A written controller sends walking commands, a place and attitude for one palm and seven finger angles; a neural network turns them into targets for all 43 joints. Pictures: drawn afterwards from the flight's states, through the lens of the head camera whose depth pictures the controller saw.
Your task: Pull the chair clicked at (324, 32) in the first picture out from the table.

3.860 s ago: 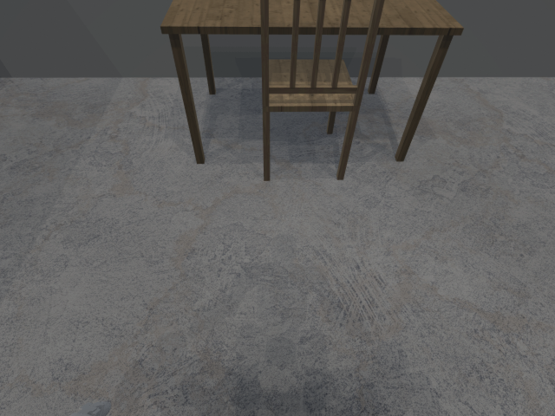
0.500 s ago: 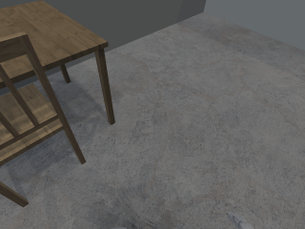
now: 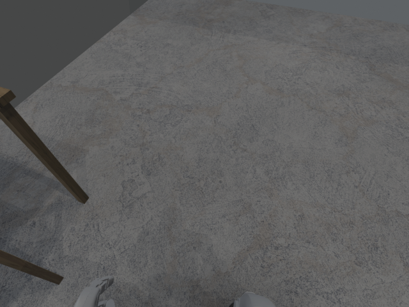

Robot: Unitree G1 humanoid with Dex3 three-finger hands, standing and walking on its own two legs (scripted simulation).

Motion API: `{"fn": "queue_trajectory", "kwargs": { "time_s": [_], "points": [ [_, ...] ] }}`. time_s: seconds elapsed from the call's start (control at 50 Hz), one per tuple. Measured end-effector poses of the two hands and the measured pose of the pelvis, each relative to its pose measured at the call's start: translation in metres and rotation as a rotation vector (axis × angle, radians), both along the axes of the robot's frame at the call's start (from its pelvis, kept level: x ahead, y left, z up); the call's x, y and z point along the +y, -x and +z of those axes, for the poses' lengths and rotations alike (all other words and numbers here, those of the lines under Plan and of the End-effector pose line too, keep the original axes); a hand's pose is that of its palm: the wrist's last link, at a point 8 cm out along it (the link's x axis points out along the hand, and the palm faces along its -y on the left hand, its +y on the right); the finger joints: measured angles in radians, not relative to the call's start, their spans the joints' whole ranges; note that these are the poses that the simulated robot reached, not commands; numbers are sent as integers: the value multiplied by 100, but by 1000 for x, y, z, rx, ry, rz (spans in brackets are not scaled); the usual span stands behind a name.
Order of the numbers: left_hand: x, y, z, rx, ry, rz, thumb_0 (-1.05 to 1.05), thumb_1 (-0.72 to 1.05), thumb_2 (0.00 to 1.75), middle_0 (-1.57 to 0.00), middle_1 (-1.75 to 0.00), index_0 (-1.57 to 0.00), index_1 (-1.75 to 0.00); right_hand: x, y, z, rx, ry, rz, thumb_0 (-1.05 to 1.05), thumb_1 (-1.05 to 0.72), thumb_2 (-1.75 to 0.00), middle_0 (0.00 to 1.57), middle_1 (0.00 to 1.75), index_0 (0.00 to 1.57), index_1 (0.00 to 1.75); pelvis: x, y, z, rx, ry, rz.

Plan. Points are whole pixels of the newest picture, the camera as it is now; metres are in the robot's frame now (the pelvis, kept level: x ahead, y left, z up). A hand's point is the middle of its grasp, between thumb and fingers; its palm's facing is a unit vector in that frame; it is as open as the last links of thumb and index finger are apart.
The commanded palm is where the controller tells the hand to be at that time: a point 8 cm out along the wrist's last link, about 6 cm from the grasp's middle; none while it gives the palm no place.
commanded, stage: turn to face it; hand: left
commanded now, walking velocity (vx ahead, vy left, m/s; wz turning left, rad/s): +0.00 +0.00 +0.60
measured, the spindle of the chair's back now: out of the picture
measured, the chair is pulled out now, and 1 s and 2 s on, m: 0.00 0.00 0.00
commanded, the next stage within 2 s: take the last steps up to it in 1.88 s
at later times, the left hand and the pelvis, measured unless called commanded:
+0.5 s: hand out of the picture +0.03 +0.25 -0.16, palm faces +0.28 -0.94 -0.19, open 7.4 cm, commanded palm none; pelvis +0.01 +0.04 +0.02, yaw +14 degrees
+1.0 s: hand out of the picture -0.02 +0.19 -0.12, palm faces +0.53 -0.80 -0.30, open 7.4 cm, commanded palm none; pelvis +0.01 -0.03 +0.02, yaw +32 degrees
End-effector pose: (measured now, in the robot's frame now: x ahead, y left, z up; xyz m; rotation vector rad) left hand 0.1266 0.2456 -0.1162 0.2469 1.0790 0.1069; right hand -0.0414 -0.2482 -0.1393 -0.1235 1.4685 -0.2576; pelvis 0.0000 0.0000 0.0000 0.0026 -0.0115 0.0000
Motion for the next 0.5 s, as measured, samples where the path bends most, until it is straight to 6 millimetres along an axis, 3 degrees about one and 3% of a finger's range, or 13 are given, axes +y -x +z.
{"fn": "queue_trajectory", "kwargs": {
  "time_s": [0.1,0.22,0.36,0.5],
  "points": [
    [-18,-18,8,-29,17,-2,1,91,90,-20,-30,-19,-30,12,-20,0,3,-39,11,1,-92,-90,19,30,20,30,-2,-12,8,-14,15,30],
    [-22,-8,4,-40,90,78,1,90,89,-20,-30,-20,-30,38,-62,11,-63,-71,96,1,-91,-90,20,30,20,30,7,-16,14,-15,23,106],
    [17,48,-26,38,135,241,1,90,89,-20,-30,-20,-30,52,-105,19,-141,-1,232,2,-93,-90,20,30,20,30,32,-11,3,-1,46,190],
    [54,115,-11,167,82,368,1,90,90,-20,-30,-20,-30,56,-133,45,-164,42,324,1,-92,-90,20,30,21,30,41,-9,23,25,46,251]
  ]
}}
